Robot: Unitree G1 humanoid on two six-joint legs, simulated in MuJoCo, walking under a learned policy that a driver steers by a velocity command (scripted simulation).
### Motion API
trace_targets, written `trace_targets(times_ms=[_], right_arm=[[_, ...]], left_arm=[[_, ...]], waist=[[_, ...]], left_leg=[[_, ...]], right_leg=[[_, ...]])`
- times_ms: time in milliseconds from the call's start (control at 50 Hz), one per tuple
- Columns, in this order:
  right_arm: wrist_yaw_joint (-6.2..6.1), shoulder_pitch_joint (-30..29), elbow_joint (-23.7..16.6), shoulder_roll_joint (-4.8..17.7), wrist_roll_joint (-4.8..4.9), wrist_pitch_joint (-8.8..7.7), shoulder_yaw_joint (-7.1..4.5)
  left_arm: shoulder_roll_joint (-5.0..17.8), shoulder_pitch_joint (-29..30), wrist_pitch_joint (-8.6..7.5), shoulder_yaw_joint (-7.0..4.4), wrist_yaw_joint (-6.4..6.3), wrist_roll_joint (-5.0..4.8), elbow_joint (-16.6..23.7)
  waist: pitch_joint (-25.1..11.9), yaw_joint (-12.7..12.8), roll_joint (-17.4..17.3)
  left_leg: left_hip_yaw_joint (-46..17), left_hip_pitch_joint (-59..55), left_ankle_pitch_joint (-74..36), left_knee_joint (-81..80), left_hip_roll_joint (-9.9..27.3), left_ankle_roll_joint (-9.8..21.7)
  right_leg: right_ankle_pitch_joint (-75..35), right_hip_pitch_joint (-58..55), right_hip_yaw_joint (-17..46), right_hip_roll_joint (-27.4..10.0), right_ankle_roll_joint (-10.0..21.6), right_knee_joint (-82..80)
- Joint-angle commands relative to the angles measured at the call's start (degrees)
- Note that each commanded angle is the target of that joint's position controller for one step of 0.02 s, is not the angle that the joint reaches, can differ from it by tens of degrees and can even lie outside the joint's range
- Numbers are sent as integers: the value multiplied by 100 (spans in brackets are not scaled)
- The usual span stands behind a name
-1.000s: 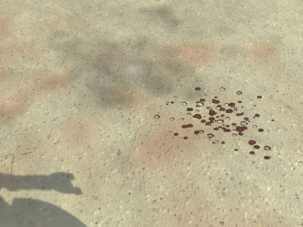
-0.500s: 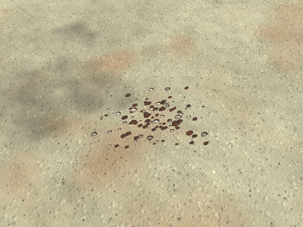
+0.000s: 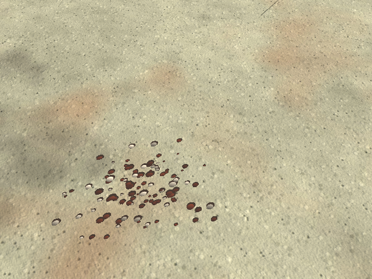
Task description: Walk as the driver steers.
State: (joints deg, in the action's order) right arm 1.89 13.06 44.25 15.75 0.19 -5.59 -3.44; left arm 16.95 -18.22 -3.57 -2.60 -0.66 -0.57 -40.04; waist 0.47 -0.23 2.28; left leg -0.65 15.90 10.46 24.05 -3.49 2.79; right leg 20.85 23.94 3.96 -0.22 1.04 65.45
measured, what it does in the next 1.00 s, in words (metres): walks ahead, turning left: right foot, then left foot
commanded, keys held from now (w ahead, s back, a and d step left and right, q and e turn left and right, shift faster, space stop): w+q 1.00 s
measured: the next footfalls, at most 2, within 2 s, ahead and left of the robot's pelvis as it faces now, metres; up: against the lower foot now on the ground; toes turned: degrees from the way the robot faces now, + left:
right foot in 0.30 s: +0.33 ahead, -0.13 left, +0.00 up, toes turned +11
left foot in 0.80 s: +0.52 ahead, +0.21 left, +0.00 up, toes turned +28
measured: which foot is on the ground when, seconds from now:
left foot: down 0.00-0.30, up 0.32-0.78, down 0.80-1.00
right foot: up 0.00-0.28, down 0.30-0.80, up 0.82-1.00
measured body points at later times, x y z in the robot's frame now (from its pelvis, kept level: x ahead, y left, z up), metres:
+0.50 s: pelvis +0.27 -0.03 +0.00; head +0.29 -0.04 +0.45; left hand +0.30 +0.26 -0.09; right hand +0.45 -0.28 -0.11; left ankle +0.23 +0.11 -0.66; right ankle +0.29 -0.14 -0.74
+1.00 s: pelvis +0.50 +0.12 +0.00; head +0.52 +0.15 +0.45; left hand +0.49 +0.44 -0.10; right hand +0.74 -0.06 -0.10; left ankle +0.49 +0.19 -0.74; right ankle +0.62 -0.02 -0.66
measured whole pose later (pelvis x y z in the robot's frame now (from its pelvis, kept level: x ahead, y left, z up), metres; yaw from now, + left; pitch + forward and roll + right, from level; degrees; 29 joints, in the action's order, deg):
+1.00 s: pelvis +0.50 +0.12 +0.00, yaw +33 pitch +1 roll +0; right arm 1.3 16.2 38.5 16.7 0.4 -2.4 -3.4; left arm 18.3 -9.2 -6.0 -2.8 -0.1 0.6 -39.3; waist 3.9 -1.5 1.5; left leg -2.8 15.0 9.3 23.6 -6.3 6.0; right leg 17.3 33.3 3.6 -5.3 -2.1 61.2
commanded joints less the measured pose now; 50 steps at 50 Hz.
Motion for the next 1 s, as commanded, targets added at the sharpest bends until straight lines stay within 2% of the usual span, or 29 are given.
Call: trace_targets(times_ms=[20,60,100,140,220,260,280,300,320,340,360,380,400,420,480,520,620,700,740,760,780,800,820,840,860,880,900,940,1000], right_arm=[[-83,201,-278,656,30,2,-128],[-150,256,-229,808,106,18,-165],[-204,317,-195,972,133,56,-216],[-226,509,-144,1059,150,105,-242],[-255,826,-71,1086,208,182,-256],[-260,789,-98,1031,178,221,-250],[-249,789,-135,875,135,221,-200],[-222,742,-290,518,27,207,-68],[-235,1463,-460,30,130,144,78],[-253,1496,-391,543,276,146,-16],[-258,993,-418,878,286,182,-116],[-262,680,-465,878,213,215,-129],[-246,494,-519,819,146,239,-142],[-211,447,-565,731,148,282,-151],[-157,275,-693,421,145,406,-86],[-126,20,-823,355,92,426,-51],[59,-780,-1033,294,105,345,30],[160,-1318,-1318,416,119,356,4],[176,-1189,-1384,587,90,390,-84],[162,-782,-1322,753,81,418,-182],[114,92,-1102,1007,102,449,-345],[5,1121,-849,1426,135,514,-541],[-43,905,-910,2109,179,468,-612],[-12,1062,-1122,1665,140,367,-472],[13,883,-1022,1323,93,279,-370],[8,585,-1017,1193,106,236,-325],[-7,201,-1065,1030,88,230,-274],[-50,-129,-1164,893,-17,215,-213],[-146,8,-1003,991,25,179,-240]], left_arm=[[441,308,-217,-122,56,93,614],[267,596,-215,-39,69,121,729],[132,1027,-256,41,105,122,822],[176,1397,-293,40,153,66,869],[451,1679,-335,-79,177,-22,973],[598,1319,-352,-184,147,-32,895],[758,808,-356,-285,104,1,788],[1085,-64,-349,-389,45,91,717],[1543,-520,-254,-483,61,180,579],[1120,-502,-230,-411,108,116,517],[734,-223,-229,-306,102,77,543],[564,74,-221,-245,106,93,531],[408,291,-213,-199,116,116,483],[353,428,-228,-184,110,154,440],[434,498,-320,-249,100,97,280],[591,465,-340,-311,83,79,155],[881,363,-265,-387,33,37,-62],[1095,88,-155,-459,31,-83,-264],[1267,77,-75,-508,9,-125,-291],[1346,90,-27,-527,-7,-152,-288],[1296,142,12,-497,-27,-174,-262],[1073,45,-8,-393,-57,-51,-170],[225,-493,-127,-115,14,194,196],[672,28,-321,-151,81,18,238],[971,578,-406,-228,116,-192,412],[892,658,-459,-188,85,-139,423],[885,648,-467,-204,38,24,363],[901,470,-354,-240,41,122,314],[648,631,-220,-169,32,177,346]], waist=[[-81,-24,-791],[67,-23,-769],[137,-131,-730],[130,-267,-727],[83,-245,-779],[-41,42,-802],[-328,319,-753],[-1104,717,-232],[-1899,442,1498],[-1644,463,1379],[-895,531,757],[-506,439,397],[-230,324,325],[-76,193,448],[97,81,351],[178,91,197],[319,337,30],[453,419,30],[219,229,179],[-81,-39,237],[-539,-539,150],[-1062,-970,-265],[-1525,-197,-1867],[-2275,-650,-1214],[-1401,-705,-874],[-865,-458,-500],[-552,-212,-320],[-401,100,-520],[-215,117,-421]], left_leg=[[-2071,-1161,-501,-1321,1439,1238],[-1753,-766,-807,-1445,1367,1269],[-1445,-394,-907,-1437,1197,1129],[-1358,-203,-914,-1352,1122,992],[-1799,-454,-465,-964,1328,721],[-1857,-434,-575,-466,1258,537],[-1702,-258,-886,214,969,379],[-1352,365,-180,1791,607,168],[-672,2043,2168,3718,-91,-155],[-810,2815,2232,4659,255,-207],[-799,3012,1680,4934,484,-212],[-664,2863,1238,4872,673,-245],[-656,2725,977,4644,803,-270],[-650,2507,801,4467,933,-283],[-513,2363,538,4034,1018,-347],[-502,2506,201,3523,1051,-406],[-122,2125,-1086,1933,935,-293],[144,2055,-762,1324,803,-28],[453,1551,-186,1213,486,201],[624,928,38,1159,243,347],[707,-316,-208,848,-17,553],[-98,-2104,-336,804,338,835],[-3462,-3807,725,262,1887,1886],[-4810,-4018,1626,-606,2260,2094],[-4001,-3461,1310,-778,2111,1797],[-3320,-2628,751,-774,1867,1615],[-2803,-1863,48,-782,1650,1469],[-2342,-1010,-872,-995,1410,1440],[-1802,-392,-1597,-1114,1210,1464]], right_leg=[[-302,1442,102,-449,-115,-484],[-370,1301,-75,-402,-271,-1325],[-1082,870,-163,-279,-354,-2230],[-1834,415,-191,-92,-419,-2891],[-2097,-173,26,-4,-313,-3560],[-1854,-877,-50,-10,-120,-3835],[-1686,-1674,-60,-97,40,-3955],[-1242,-2976,790,-1009,407,-3912],[-216,-4494,3188,-2352,1225,-4401],[928,-4247,4079,-2455,1367,-4840],[809,-3641,3207,-2195,1161,-4910],[2,-3033,2379,-1935,1033,-4948],[-635,-2551,1815,-1693,978,-5081],[-1046,-2189,1365,-1544,927,-5234],[-1798,-1804,604,-1488,998,-5584],[-2153,-1848,259,-1549,1068,-5702],[-2436,-1976,-722,-1398,862,-5745],[-2883,-2563,-1065,-1579,684,-5483],[-4569,-2810,-1292,-1586,563,-4813],[-5463,-2805,-1423,-1529,489,-4095],[-5714,-2401,-1619,-1351,328,-2953],[-4254,-1059,-1626,-1125,74,-1272],[1147,1511,-1197,18,-298,800],[1407,2051,148,101,-232,1416],[802,2483,159,-142,-135,1315],[293,2305,114,-378,-80,834],[-10,1929,116,-549,-123,349],[-329,1273,143,-665,-222,-76],[-757,1125,-36,-567,-464,-783]])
